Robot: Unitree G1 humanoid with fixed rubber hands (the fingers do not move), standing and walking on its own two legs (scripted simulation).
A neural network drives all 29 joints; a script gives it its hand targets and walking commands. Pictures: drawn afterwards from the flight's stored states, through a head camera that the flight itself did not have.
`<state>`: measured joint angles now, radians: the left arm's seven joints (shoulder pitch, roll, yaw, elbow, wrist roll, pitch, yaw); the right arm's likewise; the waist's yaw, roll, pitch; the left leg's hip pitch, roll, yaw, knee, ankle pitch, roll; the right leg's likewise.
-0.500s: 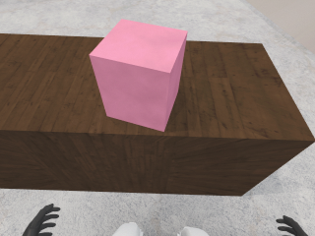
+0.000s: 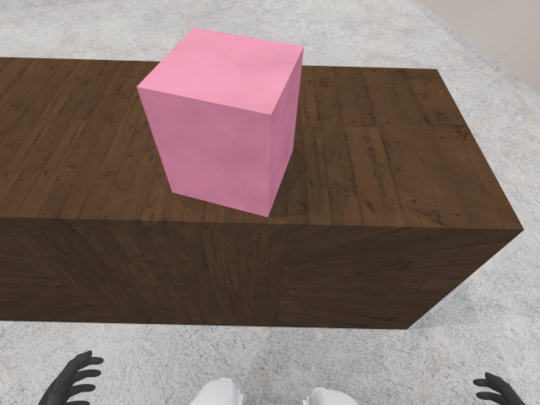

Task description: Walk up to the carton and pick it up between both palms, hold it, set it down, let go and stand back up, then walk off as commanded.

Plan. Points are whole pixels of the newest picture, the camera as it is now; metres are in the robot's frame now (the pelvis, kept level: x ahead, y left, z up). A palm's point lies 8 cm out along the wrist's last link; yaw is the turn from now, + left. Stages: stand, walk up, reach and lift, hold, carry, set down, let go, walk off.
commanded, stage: walk up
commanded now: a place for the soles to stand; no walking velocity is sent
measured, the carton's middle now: (232, 125) +0.59 +0.11 +0.05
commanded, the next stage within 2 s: none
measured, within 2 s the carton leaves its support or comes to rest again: neither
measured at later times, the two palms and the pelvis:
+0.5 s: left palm out of the picture +0.13 +0.45 -0.06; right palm out of the picture +0.15 -0.21 -0.10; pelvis +0.05 +0.11 -0.01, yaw +5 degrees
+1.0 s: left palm out of the picture +0.17 +0.45 -0.06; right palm (401, 339) +0.24 -0.19 -0.09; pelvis +0.09 +0.11 -0.01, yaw +6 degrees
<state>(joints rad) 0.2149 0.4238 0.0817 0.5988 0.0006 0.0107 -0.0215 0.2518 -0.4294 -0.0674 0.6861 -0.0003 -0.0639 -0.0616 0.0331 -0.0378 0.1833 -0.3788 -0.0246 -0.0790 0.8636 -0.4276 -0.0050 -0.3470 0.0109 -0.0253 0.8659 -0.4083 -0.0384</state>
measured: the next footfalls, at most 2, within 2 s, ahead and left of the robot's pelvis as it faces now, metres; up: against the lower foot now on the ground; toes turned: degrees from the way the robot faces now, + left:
left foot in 0.40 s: +0.14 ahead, +0.26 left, +0.00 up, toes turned +3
right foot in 0.72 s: +0.20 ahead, -0.02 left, +0.00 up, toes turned +5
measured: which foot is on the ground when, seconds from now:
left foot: up 0.00-0.38, down 0.40-1.00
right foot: down 0.00-0.38, up 0.40-0.70, down 0.72-1.00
